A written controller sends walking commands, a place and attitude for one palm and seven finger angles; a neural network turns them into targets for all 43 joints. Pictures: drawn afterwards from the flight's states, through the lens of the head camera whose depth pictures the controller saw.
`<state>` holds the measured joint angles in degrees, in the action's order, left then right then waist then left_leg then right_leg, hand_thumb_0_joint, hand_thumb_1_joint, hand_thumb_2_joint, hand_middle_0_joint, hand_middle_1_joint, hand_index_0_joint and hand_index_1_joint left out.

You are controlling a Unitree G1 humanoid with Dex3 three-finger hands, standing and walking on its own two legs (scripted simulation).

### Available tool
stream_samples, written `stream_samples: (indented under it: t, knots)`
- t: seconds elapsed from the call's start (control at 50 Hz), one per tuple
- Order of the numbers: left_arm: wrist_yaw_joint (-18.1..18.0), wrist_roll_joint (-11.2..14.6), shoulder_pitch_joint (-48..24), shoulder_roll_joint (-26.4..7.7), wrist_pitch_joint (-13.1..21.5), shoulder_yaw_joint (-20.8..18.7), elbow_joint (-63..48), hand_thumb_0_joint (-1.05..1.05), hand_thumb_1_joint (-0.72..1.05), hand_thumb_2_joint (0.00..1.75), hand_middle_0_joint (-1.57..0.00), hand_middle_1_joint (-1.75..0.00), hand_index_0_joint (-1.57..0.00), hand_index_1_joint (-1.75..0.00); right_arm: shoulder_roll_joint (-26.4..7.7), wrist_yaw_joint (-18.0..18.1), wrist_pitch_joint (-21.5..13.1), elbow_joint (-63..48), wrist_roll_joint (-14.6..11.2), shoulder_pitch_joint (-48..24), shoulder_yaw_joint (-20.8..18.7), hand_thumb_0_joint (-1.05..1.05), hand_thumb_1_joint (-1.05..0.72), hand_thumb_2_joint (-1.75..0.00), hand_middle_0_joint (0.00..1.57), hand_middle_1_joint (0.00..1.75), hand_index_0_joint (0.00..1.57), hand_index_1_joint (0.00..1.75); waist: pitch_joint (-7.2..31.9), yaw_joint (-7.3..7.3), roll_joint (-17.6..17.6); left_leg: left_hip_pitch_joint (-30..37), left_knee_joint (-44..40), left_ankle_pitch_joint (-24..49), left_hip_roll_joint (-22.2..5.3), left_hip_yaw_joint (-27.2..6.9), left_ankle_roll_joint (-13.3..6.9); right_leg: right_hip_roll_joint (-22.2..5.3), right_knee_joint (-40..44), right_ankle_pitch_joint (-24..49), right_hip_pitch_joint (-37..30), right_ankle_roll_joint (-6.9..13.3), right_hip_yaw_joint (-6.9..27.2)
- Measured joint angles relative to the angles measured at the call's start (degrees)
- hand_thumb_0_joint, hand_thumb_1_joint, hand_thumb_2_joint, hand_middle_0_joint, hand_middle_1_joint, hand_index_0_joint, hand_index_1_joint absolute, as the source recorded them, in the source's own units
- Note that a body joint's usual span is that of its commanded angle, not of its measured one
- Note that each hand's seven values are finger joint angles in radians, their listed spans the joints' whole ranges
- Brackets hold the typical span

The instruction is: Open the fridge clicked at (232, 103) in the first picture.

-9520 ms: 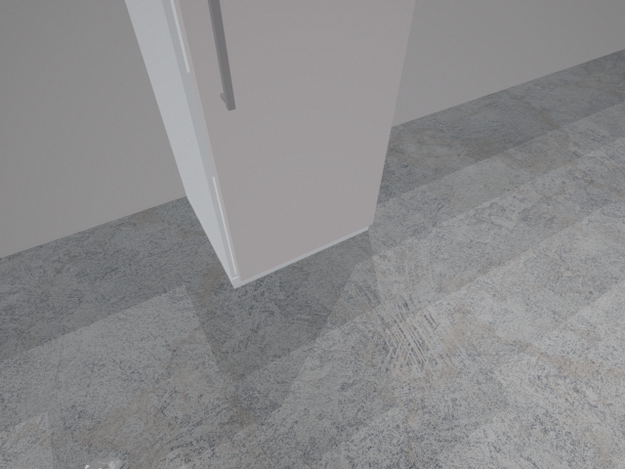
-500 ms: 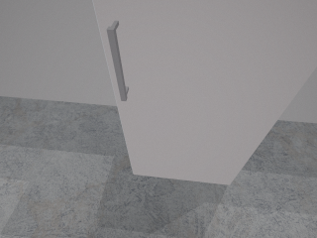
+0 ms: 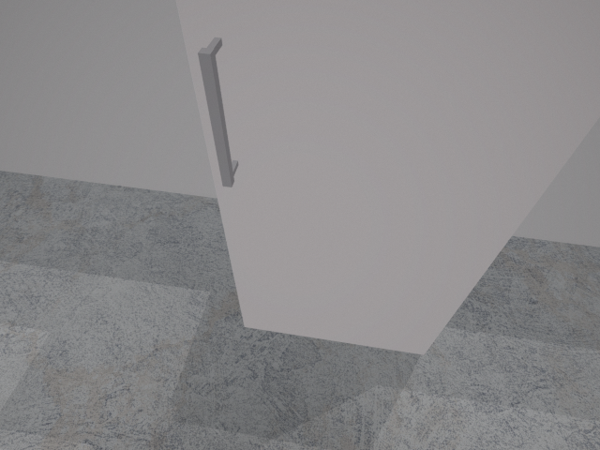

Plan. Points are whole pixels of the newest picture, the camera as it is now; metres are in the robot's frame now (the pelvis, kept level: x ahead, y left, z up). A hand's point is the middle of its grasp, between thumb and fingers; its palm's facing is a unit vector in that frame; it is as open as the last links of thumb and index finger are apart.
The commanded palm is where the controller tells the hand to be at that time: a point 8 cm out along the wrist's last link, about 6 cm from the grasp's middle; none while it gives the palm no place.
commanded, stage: look again from close up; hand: left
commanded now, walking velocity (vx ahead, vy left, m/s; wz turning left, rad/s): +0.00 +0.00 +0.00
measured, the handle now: (222, 120) +0.55 +0.17 +0.15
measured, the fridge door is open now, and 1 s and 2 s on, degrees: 0 0 0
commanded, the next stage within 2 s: shuffle to correct the standing spot in 0.64 s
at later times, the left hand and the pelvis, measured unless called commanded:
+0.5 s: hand out of the picture +0.00 +0.18 -0.17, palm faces +0.03 -0.98 -0.21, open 7.4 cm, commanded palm none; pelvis -0.01 +0.00 +0.00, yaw +1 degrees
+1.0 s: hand out of the picture -0.02 +0.18 -0.19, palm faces +0.06 -0.99 -0.16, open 7.4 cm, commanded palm none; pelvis +0.01 +0.01 -0.01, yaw -1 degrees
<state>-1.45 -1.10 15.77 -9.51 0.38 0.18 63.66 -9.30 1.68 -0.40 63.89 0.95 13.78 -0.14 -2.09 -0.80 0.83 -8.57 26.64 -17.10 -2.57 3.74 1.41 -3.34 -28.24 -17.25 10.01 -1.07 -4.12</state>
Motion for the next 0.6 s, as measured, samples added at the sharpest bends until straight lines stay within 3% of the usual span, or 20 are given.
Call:
stream_samples:
  t: [0.6]
  knots:
    - [0.3, 0.1, -1.7, -1.6, 0.2, -0.7, -0.4, 0.01, 0.90, 0.90, -0.20, -0.30, -0.20, -0.30, 0.0, -0.3, -0.4, 0.5, 0.1, 0.3, 0.2, 0.00, -0.91, -0.90, 0.20, 0.30, 0.20, 0.30, -0.1, -0.02, -0.1, -0.7, -1.6, 2.3, 0.1, -0.6, 0.1, 0.0, 1.4, 1.9, 0.5, 0.3, -0.6]
